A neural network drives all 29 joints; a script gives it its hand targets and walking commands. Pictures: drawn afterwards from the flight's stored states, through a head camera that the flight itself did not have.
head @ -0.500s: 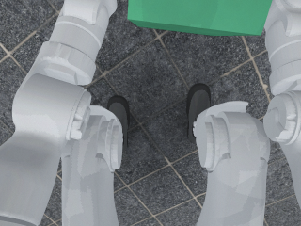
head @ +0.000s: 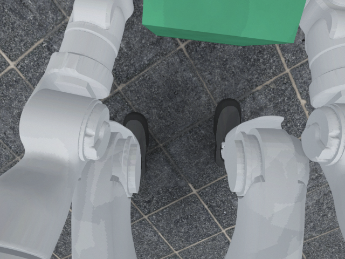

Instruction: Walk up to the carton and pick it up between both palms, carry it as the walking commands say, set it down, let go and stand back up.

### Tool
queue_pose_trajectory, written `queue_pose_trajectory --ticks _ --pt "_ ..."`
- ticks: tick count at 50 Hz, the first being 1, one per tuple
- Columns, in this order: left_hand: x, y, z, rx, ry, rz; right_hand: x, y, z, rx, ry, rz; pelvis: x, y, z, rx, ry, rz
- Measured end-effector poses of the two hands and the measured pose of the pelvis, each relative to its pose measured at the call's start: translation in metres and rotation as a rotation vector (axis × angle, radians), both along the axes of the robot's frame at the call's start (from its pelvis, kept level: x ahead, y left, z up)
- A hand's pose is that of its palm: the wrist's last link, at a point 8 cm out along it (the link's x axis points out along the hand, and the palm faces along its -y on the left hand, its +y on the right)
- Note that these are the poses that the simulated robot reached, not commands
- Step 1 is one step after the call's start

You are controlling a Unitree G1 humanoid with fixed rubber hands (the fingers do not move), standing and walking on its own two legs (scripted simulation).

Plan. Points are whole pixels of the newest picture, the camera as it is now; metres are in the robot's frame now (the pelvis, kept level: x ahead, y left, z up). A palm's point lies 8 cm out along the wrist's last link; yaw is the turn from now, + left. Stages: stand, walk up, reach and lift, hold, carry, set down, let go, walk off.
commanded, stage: reach and lift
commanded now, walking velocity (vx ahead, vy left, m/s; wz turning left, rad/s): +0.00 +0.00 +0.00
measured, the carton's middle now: out of the picture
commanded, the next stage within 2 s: none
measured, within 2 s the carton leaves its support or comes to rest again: leaves its support in 0.18 s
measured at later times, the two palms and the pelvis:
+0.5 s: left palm out of the picture +0.57 +0.05 -0.15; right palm out of the picture +0.53 -0.24 -0.17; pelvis +0.00 +0.00 +0.00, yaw +0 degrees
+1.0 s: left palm out of the picture +0.56 +0.06 -0.10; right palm out of the picture +0.54 -0.24 -0.11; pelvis -0.01 +0.00 +0.01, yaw -1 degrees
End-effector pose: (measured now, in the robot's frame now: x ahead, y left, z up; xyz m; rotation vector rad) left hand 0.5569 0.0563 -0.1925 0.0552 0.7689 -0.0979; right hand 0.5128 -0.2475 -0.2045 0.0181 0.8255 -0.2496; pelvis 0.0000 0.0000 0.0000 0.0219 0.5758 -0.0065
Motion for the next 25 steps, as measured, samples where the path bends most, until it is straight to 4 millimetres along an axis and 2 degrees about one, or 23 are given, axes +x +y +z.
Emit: queue_pose_trajectory --ticks 9,16,25 --pt "0.004 0.001 0.005 0.014 -0.003 0.011 0.006 0.002 0.006 -0.004 -0.004 0.002 0.0 0.0 0.0 0.0 -0.001 0.001" --pt "0.012 0.0 0.022 0.03 -0.054 0.021 0.016 0.002 0.02 0.0 -0.058 -0.009 -0.001 0.0 0.001 -0.001 -0.012 0.0" --pt "0.01 -0.001 0.041 0.044 -0.054 0.039 0.015 0.003 0.032 0.037 -0.07 -0.046 -0.004 -0.001 0.002 0.002 -0.042 -0.004"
